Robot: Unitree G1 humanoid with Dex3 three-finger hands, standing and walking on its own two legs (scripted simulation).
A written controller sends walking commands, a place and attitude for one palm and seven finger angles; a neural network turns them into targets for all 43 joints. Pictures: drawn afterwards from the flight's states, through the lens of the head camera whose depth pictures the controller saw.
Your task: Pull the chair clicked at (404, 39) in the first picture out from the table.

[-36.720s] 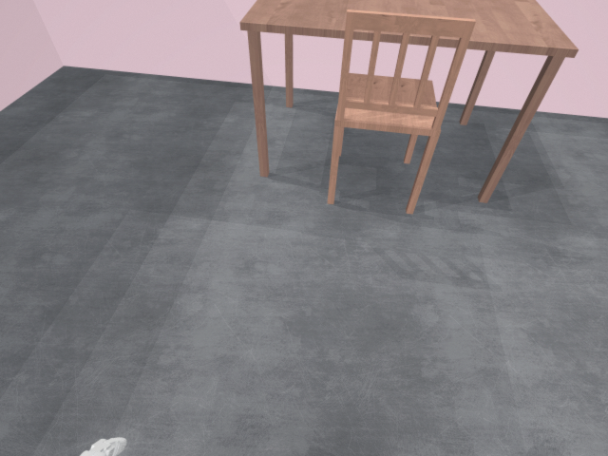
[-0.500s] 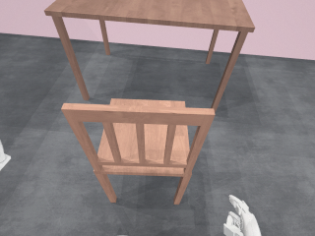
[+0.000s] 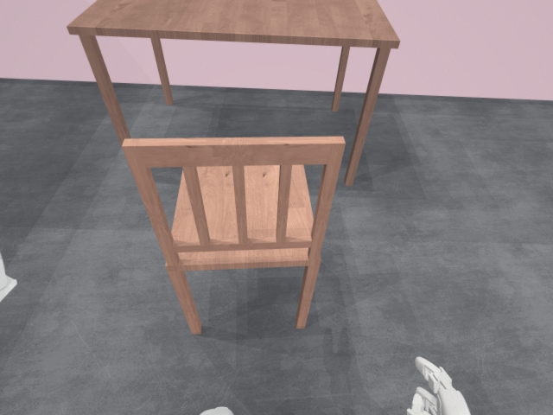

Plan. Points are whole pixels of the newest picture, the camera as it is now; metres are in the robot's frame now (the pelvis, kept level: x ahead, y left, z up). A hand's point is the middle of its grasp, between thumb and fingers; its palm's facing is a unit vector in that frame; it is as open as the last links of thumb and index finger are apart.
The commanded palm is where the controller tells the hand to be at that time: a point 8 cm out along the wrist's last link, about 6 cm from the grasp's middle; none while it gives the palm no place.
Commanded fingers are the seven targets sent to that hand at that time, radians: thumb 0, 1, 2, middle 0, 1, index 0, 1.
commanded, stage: stop stepping back and stand still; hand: left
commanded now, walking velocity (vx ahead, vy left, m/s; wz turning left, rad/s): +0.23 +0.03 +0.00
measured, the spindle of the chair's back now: (240, 206) +0.54 +0.12 -0.07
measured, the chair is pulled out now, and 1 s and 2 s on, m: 0.65 0.65 0.65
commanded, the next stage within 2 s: let the arm hang, fingers relaxed in 1.22 s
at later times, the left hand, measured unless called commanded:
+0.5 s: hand out of the picture +0.11 +0.30 +0.19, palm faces +0.41 -0.79 -0.45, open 7.4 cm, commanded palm +0.05 +0.33 +0.20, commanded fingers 0.00 0.90 0.90 -0.20 -0.30 -0.20 -0.30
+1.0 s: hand out of the picture +0.08 +0.33 +0.18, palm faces +0.35 -0.79 -0.50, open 7.4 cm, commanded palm +0.02 +0.36 +0.20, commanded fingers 0.00 0.90 0.90 -0.20 -0.30 -0.20 -0.30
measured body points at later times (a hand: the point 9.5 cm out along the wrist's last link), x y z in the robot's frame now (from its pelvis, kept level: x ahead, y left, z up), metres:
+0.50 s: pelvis -0.10 +0.03 +0.00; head -0.13 +0.05 +0.45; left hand +0.08 +0.34 +0.21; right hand +0.03 -0.21 -0.08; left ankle -0.04 +0.09 -0.68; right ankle -0.09 -0.10 -0.72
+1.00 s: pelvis -0.14 +0.07 +0.01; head -0.14 +0.07 +0.46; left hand +0.06 +0.37 +0.21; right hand -0.02 -0.16 -0.09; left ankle -0.09 +0.13 -0.69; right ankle -0.15 -0.04 -0.72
